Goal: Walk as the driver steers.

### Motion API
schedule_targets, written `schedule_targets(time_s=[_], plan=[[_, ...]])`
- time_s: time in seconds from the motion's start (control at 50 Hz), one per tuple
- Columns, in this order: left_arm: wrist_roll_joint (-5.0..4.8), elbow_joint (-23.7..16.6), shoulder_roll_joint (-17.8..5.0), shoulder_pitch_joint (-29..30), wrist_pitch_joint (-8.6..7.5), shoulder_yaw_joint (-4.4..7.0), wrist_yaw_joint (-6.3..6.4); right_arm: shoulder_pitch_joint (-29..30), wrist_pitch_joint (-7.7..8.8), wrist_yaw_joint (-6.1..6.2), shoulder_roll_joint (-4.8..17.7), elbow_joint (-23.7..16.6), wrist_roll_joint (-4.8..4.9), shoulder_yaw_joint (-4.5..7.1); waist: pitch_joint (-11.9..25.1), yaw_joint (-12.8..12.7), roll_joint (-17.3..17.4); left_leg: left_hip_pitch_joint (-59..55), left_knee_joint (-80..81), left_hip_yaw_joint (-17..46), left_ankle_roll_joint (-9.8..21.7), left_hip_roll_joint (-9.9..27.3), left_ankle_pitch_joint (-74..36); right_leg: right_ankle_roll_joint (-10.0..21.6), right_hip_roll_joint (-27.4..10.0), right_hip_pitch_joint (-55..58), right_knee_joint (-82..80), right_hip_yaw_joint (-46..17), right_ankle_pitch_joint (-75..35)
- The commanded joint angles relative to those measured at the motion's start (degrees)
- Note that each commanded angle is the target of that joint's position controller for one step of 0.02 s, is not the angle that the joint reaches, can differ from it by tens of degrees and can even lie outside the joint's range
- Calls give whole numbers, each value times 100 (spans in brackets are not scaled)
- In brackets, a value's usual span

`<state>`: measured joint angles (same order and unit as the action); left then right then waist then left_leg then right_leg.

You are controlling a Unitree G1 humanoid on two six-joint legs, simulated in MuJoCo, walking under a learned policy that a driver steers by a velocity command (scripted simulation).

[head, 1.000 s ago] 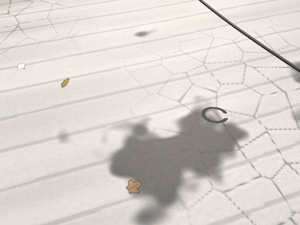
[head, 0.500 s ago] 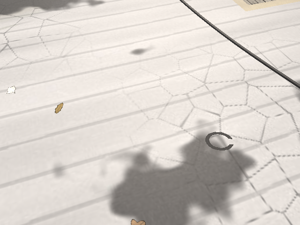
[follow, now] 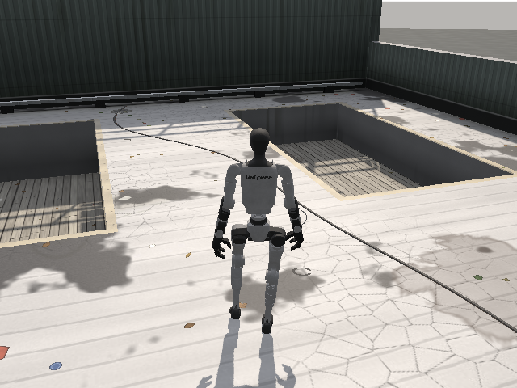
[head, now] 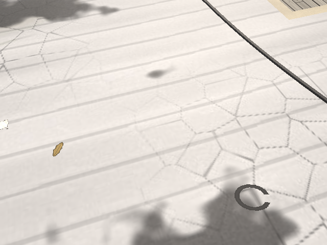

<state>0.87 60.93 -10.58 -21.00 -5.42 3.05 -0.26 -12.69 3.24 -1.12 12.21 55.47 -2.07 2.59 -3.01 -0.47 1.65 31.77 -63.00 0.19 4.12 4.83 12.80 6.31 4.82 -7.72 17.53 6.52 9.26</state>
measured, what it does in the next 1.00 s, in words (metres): walks ahead: left foot, then right foot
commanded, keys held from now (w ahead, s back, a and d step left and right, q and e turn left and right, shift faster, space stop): w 0.66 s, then no key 0.34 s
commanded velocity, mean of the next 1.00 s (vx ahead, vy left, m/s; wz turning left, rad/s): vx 0.42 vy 0.00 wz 0.00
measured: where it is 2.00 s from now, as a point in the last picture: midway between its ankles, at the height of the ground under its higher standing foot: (168, 192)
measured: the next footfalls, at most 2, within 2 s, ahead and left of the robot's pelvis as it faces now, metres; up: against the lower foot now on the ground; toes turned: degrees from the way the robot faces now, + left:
left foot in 0.34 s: +0.35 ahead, +0.12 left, +0.00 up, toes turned +4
right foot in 0.86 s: +0.62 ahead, -0.04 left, +0.00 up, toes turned -4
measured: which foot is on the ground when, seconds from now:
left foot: up 0.00-0.32, down 0.34-0.86, up 0.88-1.00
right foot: down 0.00-0.34, up 0.36-0.84, down 0.86-1.00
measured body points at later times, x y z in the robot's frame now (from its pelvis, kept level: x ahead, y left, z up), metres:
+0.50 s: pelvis +0.27 +0.06 +0.00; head +0.30 +0.07 +0.44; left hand +0.29 +0.30 -0.16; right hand +0.32 -0.20 -0.14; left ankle +0.31 +0.12 -0.74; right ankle +0.21 -0.07 -0.65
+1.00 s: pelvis +0.49 +0.02 -0.01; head +0.52 +0.01 +0.44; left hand +0.58 +0.25 -0.15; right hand +0.47 -0.20 -0.17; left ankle +0.39 +0.14 -0.68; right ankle +0.58 -0.04 -0.74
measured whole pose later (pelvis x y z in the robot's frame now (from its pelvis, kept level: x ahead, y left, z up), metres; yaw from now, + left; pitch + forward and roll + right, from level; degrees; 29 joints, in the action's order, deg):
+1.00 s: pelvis +0.49 +0.02 -0.01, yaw +1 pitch -1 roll +1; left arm 0.4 56.8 -9.4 -9.0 -4.0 1.4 0.7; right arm -18.7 2.5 1.3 9.4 60.7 -1.1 1.8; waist -5.2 1.3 1.2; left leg 17.4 -59.3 -0.1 1.7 -1.3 28.4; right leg 5.6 2.0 -19.6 26.2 6.3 6.0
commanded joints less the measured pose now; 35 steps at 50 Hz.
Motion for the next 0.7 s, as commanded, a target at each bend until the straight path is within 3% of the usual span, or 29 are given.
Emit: schedule_targets(time_s=[0.02, 0.14, 0.24, 0.28, 0.3, 0.32, 0.34, 0.36, 0.38, 0.4, 0.42, 0.46, 0.5, 0.56, 0.66, 0.7], plan=[[-14, -172, -523, -271, -111, 27, 12, -40, -92, -51, 154, -253, -4, 13, -258, 158, -393, 531, 492, -90, -159, 201, -582, 622, -1570, -123, -1200, -1261, -918], [-20, -28, -518, -915, -106, -36, 40, 1221, -63, -67, 88, -652, 93, -65, -344, -200, -512, 544, 2215, -403, -219, 2, -1384, 480, -1476, 546, -1119, -909, -1725], [69, 112, -613, -1155, -62, -17, 123, 1720, 15, -53, 196, -887, 88, -37, -433, -272, -556, 553, 2884, -462, 28, -174, -842, 534, -1788, 1489, -686, -900, -2549], [82, 102, -701, -951, -47, 8, 152, 1346, 73, -19, 256, -809, 86, 12, -256, -28, -604, -183, 3176, -577, 220, -416, -401, 417, -1795, 1527, -122, -748, -3772], [81, 103, -765, -867, -32, 26, 152, 771, 109, 20, 336, -624, 79, 70, 41, 213, -618, -912, 3338, -649, 331, -616, -289, 344, -1734, 1473, 538, -670, -4456], [52, 80, -772, -751, -10, 25, 139, -211, 162, 71, 453, -278, 41, 152, 540, 621, -449, -2099, 3684, -705, 472, -735, -544, 228, -1514, 1129, 1616, -474, -4421], [-10, -80, -631, -688, -18, -29, 117, -1250, 212, 137, 850, -38, -107, 281, 1209, 971, -109, -3652, 3703, 324, 764, 223, -182, 116, -1273, -57, 3168, -324, -2804], [-255, -195, -21, -1345, -12, -138, 43, -1692, 196, 129, 1437, 14, -173, 427, 1977, 727, 1231, -5285, 4239, 3225, 1637, 1994, 188, -171, -181, -2207, 5484, -41, 1350], [-103, -156, -598, -973, -4, 19, 55, -1287, 100, 82, 1184, -16, 61, 392, 1778, 656, 464, -4856, 4752, 3741, 1564, 1821, 488, -76, -253, -2772, 6014, -881, 1832], [-70, -353, -622, -424, -16, 48, 41, -607, 104, 65, 888, -117, 122, 299, 869, 409, 252, -4015, 4839, 2729, 1356, 1624, 420, -42, -573, -3011, 5905, -917, 1294], [-50, -416, -544, -133, -41, 36, 25, -297, 153, 38, 545, -150, 110, 209, 479, 284, -28, -3303, 5043, 2139, 1184, 1380, -171, -47, -758, -2830, 5579, -911, 909], [98, -382, -336, -195, 96, 33, -22, -263, 226, 76, 165, -1, 123, 85, 189, -56, 80, -2475, 5263, 1274, 824, 904, -857, -134, -977, -2280, 5012, -883, 685], [139, -382, -209, -223, 221, 28, -82, -591, 309, 105, 208, 150, 130, 68, 180, -148, 108, -2327, 5348, 968, 797, 774, -1411, -225, -966, -2147, 4798, -770, 598], [143, -617, -263, 399, 321, 34, -129, -917, 345, 118, 437, 258, 146, 90, -43, -135, 118, -2334, 5579, 674, 808, 682, -1501, -366, -1083, -2658, 4320, -624, 113], [58, -1032, -282, 1617, 317, -20, -154, -1429, 315, 123, 388, 359, 146, 25, -272, 141, 146, -2687, 5687, 364, 693, 520, -1924, -509, -1067, -3033, 2920, -397, -739], [34, -1084, -181, 1844, 291, -75, -130, -1585, 315, 145, 354, 428, 139, -10, -323, 190, 150, -2801, 5438, 96, 603, 469, -3178, -485, -893, -2760, 2346, -222, -912]])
